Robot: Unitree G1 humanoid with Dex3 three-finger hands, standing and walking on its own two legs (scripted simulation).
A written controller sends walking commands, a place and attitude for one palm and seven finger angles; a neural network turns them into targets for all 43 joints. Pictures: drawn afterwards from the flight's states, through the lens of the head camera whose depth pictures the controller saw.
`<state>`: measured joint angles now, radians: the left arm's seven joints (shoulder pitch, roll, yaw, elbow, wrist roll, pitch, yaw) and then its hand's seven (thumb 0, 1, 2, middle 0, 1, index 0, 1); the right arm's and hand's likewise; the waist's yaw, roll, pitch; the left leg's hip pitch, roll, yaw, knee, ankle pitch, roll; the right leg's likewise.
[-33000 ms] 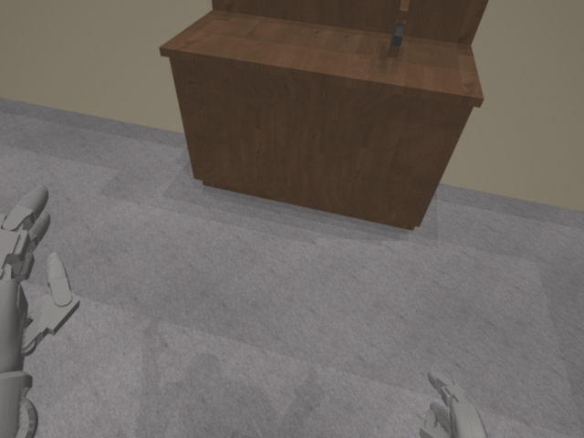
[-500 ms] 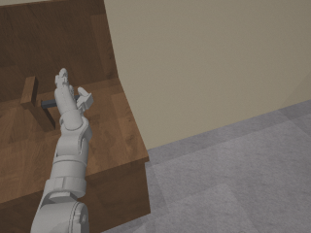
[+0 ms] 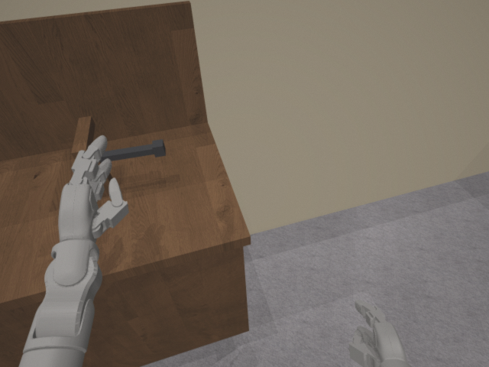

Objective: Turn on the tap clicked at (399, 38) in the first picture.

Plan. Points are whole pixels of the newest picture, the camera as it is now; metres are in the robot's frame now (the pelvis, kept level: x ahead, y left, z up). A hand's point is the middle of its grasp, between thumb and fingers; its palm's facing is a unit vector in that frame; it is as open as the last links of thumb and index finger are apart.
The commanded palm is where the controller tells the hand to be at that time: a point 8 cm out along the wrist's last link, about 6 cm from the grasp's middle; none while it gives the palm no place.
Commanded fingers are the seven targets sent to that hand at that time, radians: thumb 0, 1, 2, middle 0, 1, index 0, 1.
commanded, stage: draw the hand back beside the body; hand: left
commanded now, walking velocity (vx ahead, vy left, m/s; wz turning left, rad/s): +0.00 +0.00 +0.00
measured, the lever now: (159, 148) +0.56 +0.25 +0.06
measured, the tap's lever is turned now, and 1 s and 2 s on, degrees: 86 86 86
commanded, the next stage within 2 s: step back with the hand held close in 0.76 s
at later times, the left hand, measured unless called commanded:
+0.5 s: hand (66, 257) +0.21 +0.25 +0.16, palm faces +0.41 -0.84 -0.35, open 7.4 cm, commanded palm +0.16 +0.29 +0.16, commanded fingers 0.00 0.90 0.90 -0.20 -0.30 -0.20 -0.30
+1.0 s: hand (61, 247) +0.21 +0.25 +0.17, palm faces +0.43 -0.82 -0.38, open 7.4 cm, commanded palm +0.16 +0.29 +0.17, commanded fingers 0.00 0.90 0.90 -0.20 -0.30 -0.20 -0.30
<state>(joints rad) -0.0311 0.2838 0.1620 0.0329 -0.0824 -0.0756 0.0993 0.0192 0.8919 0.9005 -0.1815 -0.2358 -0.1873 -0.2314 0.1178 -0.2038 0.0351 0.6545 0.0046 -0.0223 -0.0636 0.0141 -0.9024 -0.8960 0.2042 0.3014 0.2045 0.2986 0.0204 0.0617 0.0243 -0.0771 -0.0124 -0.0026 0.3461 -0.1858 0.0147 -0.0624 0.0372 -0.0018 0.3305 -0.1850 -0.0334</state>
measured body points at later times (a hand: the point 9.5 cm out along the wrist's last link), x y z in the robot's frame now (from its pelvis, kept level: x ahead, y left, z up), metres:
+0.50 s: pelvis +0.01 +0.00 +0.00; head -0.02 -0.02 +0.45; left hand +0.18 +0.29 +0.18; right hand +0.19 -0.22 -0.09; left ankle +0.01 +0.11 -0.75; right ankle +0.00 -0.10 -0.75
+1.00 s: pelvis +0.01 +0.00 +0.00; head +0.00 -0.02 +0.45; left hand +0.19 +0.29 +0.19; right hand +0.20 -0.22 -0.09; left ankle +0.01 +0.11 -0.75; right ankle +0.00 -0.10 -0.75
